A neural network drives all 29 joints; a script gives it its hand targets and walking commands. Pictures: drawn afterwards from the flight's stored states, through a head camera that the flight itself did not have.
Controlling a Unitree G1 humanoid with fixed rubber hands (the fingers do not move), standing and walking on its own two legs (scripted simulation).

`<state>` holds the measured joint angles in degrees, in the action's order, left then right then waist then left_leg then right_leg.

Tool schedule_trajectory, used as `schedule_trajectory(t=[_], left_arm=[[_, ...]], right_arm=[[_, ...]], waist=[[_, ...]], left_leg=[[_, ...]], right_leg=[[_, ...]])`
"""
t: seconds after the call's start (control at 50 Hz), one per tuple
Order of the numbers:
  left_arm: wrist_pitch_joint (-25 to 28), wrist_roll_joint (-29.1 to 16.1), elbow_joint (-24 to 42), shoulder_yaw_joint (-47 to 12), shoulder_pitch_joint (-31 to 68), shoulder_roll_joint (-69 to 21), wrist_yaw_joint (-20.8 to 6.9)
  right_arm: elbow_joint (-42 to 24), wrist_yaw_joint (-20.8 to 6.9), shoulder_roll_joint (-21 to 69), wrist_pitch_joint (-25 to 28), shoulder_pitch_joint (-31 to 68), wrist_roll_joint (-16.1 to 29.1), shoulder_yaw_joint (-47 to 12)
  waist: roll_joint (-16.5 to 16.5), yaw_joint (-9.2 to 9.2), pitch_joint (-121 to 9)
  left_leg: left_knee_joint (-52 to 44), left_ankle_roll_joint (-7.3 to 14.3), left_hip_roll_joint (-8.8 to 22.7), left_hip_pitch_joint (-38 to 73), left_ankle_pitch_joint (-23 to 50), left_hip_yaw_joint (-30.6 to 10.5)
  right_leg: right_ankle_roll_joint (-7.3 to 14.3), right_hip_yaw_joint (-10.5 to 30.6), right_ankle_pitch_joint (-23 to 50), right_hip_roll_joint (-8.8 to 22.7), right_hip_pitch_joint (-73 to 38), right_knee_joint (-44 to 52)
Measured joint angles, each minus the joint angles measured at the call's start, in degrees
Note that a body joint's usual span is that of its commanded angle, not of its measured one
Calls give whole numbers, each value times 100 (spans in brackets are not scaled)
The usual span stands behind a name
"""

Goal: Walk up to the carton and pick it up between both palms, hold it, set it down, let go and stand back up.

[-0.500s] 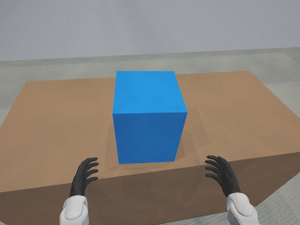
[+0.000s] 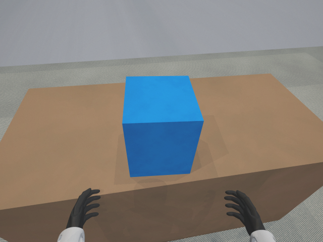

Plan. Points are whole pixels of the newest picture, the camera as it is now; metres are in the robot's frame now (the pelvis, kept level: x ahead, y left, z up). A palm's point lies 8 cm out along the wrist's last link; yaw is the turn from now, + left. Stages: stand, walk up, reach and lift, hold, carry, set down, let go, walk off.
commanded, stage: set down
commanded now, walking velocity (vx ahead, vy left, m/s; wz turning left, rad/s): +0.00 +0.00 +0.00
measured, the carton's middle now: (159, 126) +0.47 +0.03 +0.02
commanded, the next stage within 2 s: let go in 0.36 s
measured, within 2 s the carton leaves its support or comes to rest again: neither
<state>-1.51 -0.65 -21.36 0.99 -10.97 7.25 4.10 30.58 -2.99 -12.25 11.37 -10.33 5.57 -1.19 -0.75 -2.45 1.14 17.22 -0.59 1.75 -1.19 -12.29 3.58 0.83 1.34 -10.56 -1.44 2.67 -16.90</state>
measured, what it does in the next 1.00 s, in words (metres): stands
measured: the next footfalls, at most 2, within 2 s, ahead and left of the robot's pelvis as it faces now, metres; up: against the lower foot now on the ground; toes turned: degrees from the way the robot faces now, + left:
none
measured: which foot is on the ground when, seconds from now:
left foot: down 0.00-1.00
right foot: down 0.00-1.00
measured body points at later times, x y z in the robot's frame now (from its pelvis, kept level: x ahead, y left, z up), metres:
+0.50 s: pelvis -0.01 +0.00 +0.00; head -0.01 +0.01 +0.45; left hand +0.16 +0.23 -0.09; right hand +0.17 -0.22 -0.08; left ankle -0.03 +0.12 -0.75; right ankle -0.01 -0.11 -0.75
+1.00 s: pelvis -0.01 +0.00 -0.01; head +0.00 +0.01 +0.44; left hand +0.17 +0.24 -0.09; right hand +0.16 -0.23 -0.10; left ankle -0.03 +0.12 -0.75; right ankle -0.01 -0.11 -0.75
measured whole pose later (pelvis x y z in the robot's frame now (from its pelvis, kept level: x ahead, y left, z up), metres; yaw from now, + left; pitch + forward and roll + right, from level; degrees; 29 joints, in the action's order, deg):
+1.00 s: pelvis -0.01 +0.00 -0.01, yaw +4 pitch -2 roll -1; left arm -3.6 3.0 -33.0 0.9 -8.6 11.5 0.1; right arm 41.0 -1.0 -12.1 6.7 -11.6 -1.3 1.5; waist -0.2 0.6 2.1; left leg 25.2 -0.4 1.4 -7.7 -15.2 0.3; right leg 0.5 -2.3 -13.3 -0.8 6.7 -22.3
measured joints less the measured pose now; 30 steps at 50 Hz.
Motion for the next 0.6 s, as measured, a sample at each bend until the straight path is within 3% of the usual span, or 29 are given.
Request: schedule_trajectory(t=[0.6], left_arm=[[-510,117,-819,-36,78,374,-346]], right_arm=[[747,126,137,-185,-44,-519,241]], waist=[[0,69,273]], left_leg=[[395,39,-17,-281,-134,-8]], right_leg=[[-37,-34,-96,34,246,-323]])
